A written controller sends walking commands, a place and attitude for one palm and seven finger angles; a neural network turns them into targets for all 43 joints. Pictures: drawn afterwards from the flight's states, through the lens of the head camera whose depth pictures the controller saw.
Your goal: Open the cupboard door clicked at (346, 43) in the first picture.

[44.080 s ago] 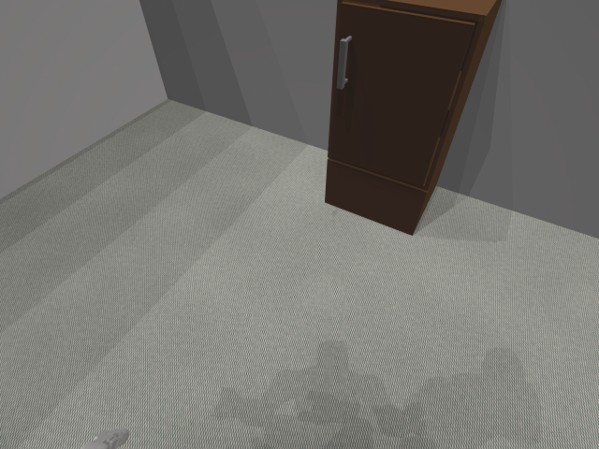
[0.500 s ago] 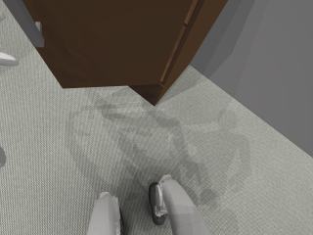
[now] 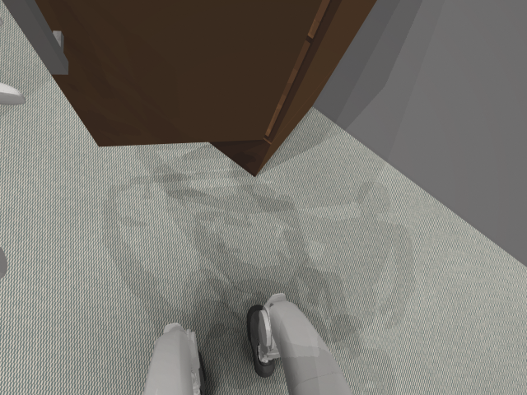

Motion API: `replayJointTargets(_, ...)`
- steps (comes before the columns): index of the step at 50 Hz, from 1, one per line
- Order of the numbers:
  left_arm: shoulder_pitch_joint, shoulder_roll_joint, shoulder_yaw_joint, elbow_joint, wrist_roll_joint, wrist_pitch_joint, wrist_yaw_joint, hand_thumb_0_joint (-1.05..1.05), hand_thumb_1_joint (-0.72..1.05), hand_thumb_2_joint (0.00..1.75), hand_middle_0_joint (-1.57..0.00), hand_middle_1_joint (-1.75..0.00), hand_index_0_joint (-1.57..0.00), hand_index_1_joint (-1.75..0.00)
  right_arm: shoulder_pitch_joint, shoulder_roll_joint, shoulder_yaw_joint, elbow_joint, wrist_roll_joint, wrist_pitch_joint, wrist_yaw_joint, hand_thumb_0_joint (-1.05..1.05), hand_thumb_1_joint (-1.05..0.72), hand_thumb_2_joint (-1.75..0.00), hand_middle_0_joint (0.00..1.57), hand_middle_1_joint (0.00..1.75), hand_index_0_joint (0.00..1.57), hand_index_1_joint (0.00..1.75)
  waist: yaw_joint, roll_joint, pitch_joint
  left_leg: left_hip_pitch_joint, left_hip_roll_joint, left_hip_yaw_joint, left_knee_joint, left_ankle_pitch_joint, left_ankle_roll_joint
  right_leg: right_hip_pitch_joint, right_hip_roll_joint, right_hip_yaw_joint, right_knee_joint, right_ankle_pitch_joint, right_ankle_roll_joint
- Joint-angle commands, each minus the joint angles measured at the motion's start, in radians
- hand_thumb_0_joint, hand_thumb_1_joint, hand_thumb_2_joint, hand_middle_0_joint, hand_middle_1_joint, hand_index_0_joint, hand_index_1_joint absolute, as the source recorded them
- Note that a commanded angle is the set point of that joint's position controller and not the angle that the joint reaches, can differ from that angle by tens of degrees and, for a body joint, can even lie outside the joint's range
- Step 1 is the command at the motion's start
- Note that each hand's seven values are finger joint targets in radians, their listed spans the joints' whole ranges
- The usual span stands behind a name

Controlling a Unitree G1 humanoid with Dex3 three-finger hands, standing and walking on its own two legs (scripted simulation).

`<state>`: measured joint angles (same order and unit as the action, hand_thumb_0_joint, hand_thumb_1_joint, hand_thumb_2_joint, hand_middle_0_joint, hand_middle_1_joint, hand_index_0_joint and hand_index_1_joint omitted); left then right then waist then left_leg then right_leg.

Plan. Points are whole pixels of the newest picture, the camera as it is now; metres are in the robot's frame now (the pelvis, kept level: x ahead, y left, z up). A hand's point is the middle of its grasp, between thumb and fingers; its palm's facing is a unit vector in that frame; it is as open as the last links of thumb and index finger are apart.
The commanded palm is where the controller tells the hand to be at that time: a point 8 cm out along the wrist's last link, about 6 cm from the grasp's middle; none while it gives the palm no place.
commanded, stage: slide the fingers in behind the handle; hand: left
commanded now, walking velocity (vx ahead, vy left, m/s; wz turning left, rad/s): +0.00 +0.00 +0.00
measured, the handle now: (32, 6) +0.61 +0.21 +0.07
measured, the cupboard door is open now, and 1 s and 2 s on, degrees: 44 44 44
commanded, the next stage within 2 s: close the thumb around the handle in 1.58 s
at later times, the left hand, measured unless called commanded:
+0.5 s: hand (11, 46) +0.55 +0.23 +0.06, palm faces -0.01 -1.00 -0.03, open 14.0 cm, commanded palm +0.54 +0.26 +0.06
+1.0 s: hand (41, 51) +0.54 +0.20 +0.07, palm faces -0.01 -1.00 -0.03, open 14.0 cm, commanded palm +0.53 +0.23 +0.06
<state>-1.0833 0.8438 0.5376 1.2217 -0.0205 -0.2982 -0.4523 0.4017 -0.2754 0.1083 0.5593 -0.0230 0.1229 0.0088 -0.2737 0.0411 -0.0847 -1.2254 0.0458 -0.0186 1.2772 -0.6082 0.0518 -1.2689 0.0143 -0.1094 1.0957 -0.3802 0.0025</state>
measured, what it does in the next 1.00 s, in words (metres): stands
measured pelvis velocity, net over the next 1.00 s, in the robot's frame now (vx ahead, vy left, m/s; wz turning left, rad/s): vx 0.00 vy -0.01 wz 0.02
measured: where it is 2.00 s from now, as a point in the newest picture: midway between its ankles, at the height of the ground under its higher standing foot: (229, 375)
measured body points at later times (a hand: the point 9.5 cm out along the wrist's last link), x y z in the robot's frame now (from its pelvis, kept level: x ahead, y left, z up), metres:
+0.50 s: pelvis +0.01 +0.00 +0.01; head +0.20 +0.04 +0.42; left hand +0.55 +0.28 +0.07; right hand +0.00 -0.26 -0.09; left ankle -0.02 +0.08 -0.63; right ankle +0.06 -0.13 -0.63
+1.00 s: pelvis +0.00 -0.01 +0.01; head +0.18 +0.02 +0.42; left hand +0.54 +0.25 +0.07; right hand -0.01 -0.27 -0.09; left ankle -0.02 +0.08 -0.63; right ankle +0.06 -0.13 -0.63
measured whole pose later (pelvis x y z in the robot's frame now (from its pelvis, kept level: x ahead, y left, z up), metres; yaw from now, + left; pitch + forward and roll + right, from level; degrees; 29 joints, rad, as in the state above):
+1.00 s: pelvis +0.00 -0.01 +0.01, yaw +1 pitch +29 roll -5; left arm -1.01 0.62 0.45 1.18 -0.05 -0.40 -0.31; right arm 0.38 -0.27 0.06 0.58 -0.03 0.10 0.02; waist -0.24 0.04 -0.10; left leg -1.15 0.04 -0.01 1.24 -0.60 0.04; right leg -1.21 0.01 -0.09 1.09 -0.39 -0.01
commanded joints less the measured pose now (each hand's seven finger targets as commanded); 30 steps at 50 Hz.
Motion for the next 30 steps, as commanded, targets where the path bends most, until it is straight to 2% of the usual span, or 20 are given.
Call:
replayJointTargets(1,-0.395,0.232,-0.011,-0.232,-0.039,-0.071,0.005,0.00,-0.50,0.30,-0.30,-1.20,-0.30,-1.20,0.233,-0.223,-0.088,-0.009,-0.008,-0.003,-0.013,0.00,-0.90,-0.90,0.20,0.30,0.20,0.30,-0.006,0.287,-0.595,0.485,0.011,-0.109,-0.161,0.676,-0.044,0.300,0.042,0.037,-0.063,0.258,-0.028)
replayJointTargets(2,-0.389,0.223,-0.012,-0.228,-0.038,-0.072,0.008,0.00,-0.50,0.30,-0.30,-1.20,-0.30,-1.20,0.236,-0.223,-0.090,0.001,-0.010,-0.004,-0.012,0.00,-0.90,-0.90,0.20,0.30,0.20,0.30,-0.002,0.301,-0.595,0.512,0.016,-0.118,-0.164,0.705,-0.056,0.276,0.042,0.030,-0.061,0.247,-0.028)
replayJointTargets(3,-0.373,0.189,-0.033,-0.212,-0.040,-0.072,0.009,0.00,-0.50,0.30,-0.30,-1.20,-0.30,-1.20,0.235,-0.222,-0.091,0.003,-0.010,-0.003,-0.010,0.00,-0.90,-0.90,0.20,0.30,0.20,0.30,-0.004,0.296,-0.575,0.521,0.017,-0.121,-0.164,0.714,-0.060,0.258,0.043,0.027,-0.066,0.238,-0.028)
replayJointTargets(5,-0.400,0.167,-0.045,-0.222,-0.045,-0.077,0.017,0.00,-0.50,0.30,-0.30,-1.20,-0.30,-1.20,0.235,-0.220,-0.094,0.008,-0.013,-0.005,-0.009,0.00,-0.90,-0.90,0.20,0.30,0.20,0.30,-0.016,0.269,-0.574,0.502,0.015,-0.118,-0.162,0.685,-0.054,0.271,0.044,0.029,-0.068,0.238,-0.027)
replayJointTargets(7,-0.385,0.165,-0.032,-0.228,-0.052,-0.083,0.023,0.00,-0.50,0.30,-0.30,-1.20,-0.30,-1.20,0.239,-0.219,-0.097,0.009,-0.013,-0.005,-0.008,0.00,-0.90,-0.90,0.20,0.30,0.20,0.30,-0.003,0.293,-0.598,0.534,0.014,-0.115,-0.161,0.729,-0.059,0.274,0.043,0.030,-0.067,0.258,-0.031)
replayJointTargets(8,-0.367,0.176,-0.023,-0.214,-0.047,-0.082,0.029,0.00,-0.50,0.30,-0.30,-1.20,-0.30,-1.20,0.238,-0.219,-0.096,0.009,-0.013,-0.003,-0.009,0.00,-0.90,-0.90,0.20,0.30,0.20,0.30,0.004,0.284,-0.587,0.527,0.013,-0.118,-0.165,0.732,-0.064,0.276,0.042,0.028,-0.065,0.254,-0.032)
replayJointTargets(9,-0.375,0.158,-0.036,-0.226,-0.046,-0.085,0.035,0.00,-0.50,0.30,-0.30,-1.20,-0.30,-1.20,0.234,-0.215,-0.097,0.007,-0.014,-0.003,-0.008,0.00,-0.90,-0.90,0.20,0.30,0.20,0.30,0.001,0.290,-0.582,0.529,0.013,-0.116,-0.166,0.735,-0.063,0.276,0.041,0.029,-0.067,0.258,-0.031)
replayJointTargets(10,-0.370,0.135,-0.045,-0.216,-0.045,-0.083,0.044,0.00,-0.50,0.30,-0.30,-1.20,-0.30,-1.20,0.235,-0.213,-0.098,0.006,-0.015,-0.003,-0.006,0.00,-0.90,-0.90,0.20,0.30,0.20,0.30,-0.003,0.266,-0.572,0.518,0.012,-0.116,-0.167,0.723,-0.061,0.278,0.042,0.029,-0.069,0.256,-0.030)
replayJointTargets(11,-0.379,0.142,-0.040,-0.225,-0.044,-0.089,0.051,0.00,-0.50,0.30,-0.30,-1.20,-0.30,-1.20,0.234,-0.211,-0.096,0.005,-0.016,-0.003,-0.005,0.00,-0.90,-0.90,0.20,0.30,0.20,0.30,0.000,0.288,-0.565,0.525,0.013,-0.115,-0.167,0.744,-0.062,0.274,0.042,0.029,-0.066,0.267,-0.034)
replayJointTargets(13,-0.347,0.186,0.004,-0.234,-0.043,-0.095,0.065,0.00,-0.50,0.30,-0.30,-1.20,-0.30,-1.20,0.231,-0.213,-0.098,-0.002,-0.016,-0.001,-0.002,0.00,-0.90,-0.90,0.20,0.30,0.20,0.30,0.018,0.267,-0.596,0.506,0.009,-0.101,-0.165,0.733,-0.058,0.330,0.042,0.037,-0.067,0.292,-0.032)
replayJointTargets(14,-0.340,0.185,-0.003,-0.240,-0.037,-0.099,0.071,0.00,-0.50,0.30,-0.30,-1.20,-0.30,-1.20,0.226,-0.210,-0.096,-0.009,-0.014,0.001,-0.003,0.00,-0.90,-0.90,0.20,0.30,0.20,0.30,0.021,0.250,-0.592,0.489,0.006,-0.098,-0.170,0.722,-0.054,0.353,0.041,0.040,-0.068,0.300,-0.032)
replayJointTargets(16,-0.371,0.142,-0.029,-0.295,-0.040,-0.117,0.081,0.00,-0.50,0.30,-0.30,-1.20,-0.30,-1.20,0.225,-0.202,-0.101,-0.012,-0.016,-0.003,0.001,0.00,-0.90,-0.90,0.20,0.30,0.20,0.30,0.015,0.288,-0.616,0.528,0.008,-0.102,-0.167,0.760,-0.058,0.340,0.041,0.041,-0.062,0.318,-0.034)
replayJointTargets(18,-0.323,0.174,0.005,-0.302,-0.038,-0.128,0.090,0.00,-0.50,0.30,-0.30,-1.20,-0.30,-1.20,0.222,-0.205,-0.105,-0.012,-0.016,-0.001,0.004,0.00,-0.90,-0.90,0.20,0.30,0.20,0.30,0.039,0.300,-0.643,0.557,0.010,-0.101,-0.168,0.794,-0.068,0.356,0.041,0.042,-0.065,0.326,-0.034)
replayJointTargets(20,-0.315,0.125,-0.023,-0.292,-0.048,-0.128,0.093,0.00,-0.50,0.30,-0.30,-1.20,-0.30,-1.20,0.214,-0.200,-0.107,-0.012,-0.013,-0.001,0.006,0.00,-0.90,-0.90,0.20,0.30,0.20,0.30,0.029,0.256,-0.620,0.526,0.007,-0.094,-0.175,0.748,-0.059,0.377,0.042,0.044,-0.074,0.323,-0.030)
replayJointTargets(22,-0.331,0.091,-0.044,-0.288,-0.055,-0.126,0.091,0.00,-0.50,0.30,-0.30,-1.20,-0.30,-1.20,0.217,-0.200,-0.107,-0.007,-0.012,-0.002,0.005,0.00,-0.90,-0.90,0.20,0.30,0.20,0.30,0.017,0.250,-0.609,0.522,0.007,-0.094,-0.177,0.739,-0.055,0.374,0.041,0.046,-0.075,0.327,-0.029)
replayJointTargets(25,-0.311,0.101,-0.027,-0.237,-0.055,-0.113,0.098,0.00,-0.50,0.30,-0.30,-1.20,-0.30,-1.20,0.216,-0.202,-0.108,-0.005,-0.009,-0.003,0.002,0.00,-0.90,-0.90,0.20,0.30,0.20,0.30,0.019,0.190,-0.574,0.449,-0.001,-0.081,-0.185,0.645,-0.041,0.408,0.041,0.050,-0.081,0.311,-0.028)
replayJointTargets(27,-0.327,0.100,-0.030,-0.228,-0.054,-0.118,0.101,0.00,-0.50,0.30,-0.30,-1.20,-0.30,-1.20,0.217,-0.199,-0.105,-0.003,-0.011,-0.005,-0.001,0.00,-0.90,-0.90,0.20,0.30,0.20,0.30,0.015,0.186,-0.569,0.426,-0.004,-0.074,-0.182,0.631,-0.036,0.419,0.039,0.056,-0.078,0.325,-0.029)
replayJointTargets(28,-0.342,0.094,-0.041,-0.233,-0.050,-0.122,0.102,0.00,-0.50,0.30,-0.30,-1.20,-0.30,-1.20,0.216,-0.196,-0.104,-0.001,-0.011,-0.007,0.000,0.00,-0.90,-0.90,0.20,0.30,0.20,0.30,0.014,0.203,-0.566,0.423,-0.006,-0.071,-0.183,0.624,-0.036,0.419,0.038,0.059,-0.078,0.325,-0.029)
replayJointTargets(29,-0.336,0.106,-0.027,-0.252,-0.050,-0.130,0.105,0.00,-0.50,0.30,-0.30,-1.20,-0.30,-1.20,0.218,-0.197,-0.106,-0.004,-0.013,-0.008,0.000,0.00,-0.90,-0.90,0.20,0.30,0.20,0.30,0.025,0.195,-0.592,0.423,-0.008,-0.068,-0.179,0.620,-0.035,0.438,0.037,0.063,-0.075,0.331,-0.030)
replayJointTargets(30,-0.327,0.095,-0.039,-0.264,-0.046,-0.138,0.107,0.00,-0.50,0.30,-0.30,-1.20,-0.30,-1.20,0.215,-0.193,-0.107,-0.007,-0.013,-0.011,0.001,0.00,-0.90,-0.90,0.20,0.30,0.20,0.30,0.029,0.213,-0.605,0.440,-0.008,-0.070,-0.183,0.637,-0.038,0.441,0.036,0.064,-0.074,0.340,-0.031)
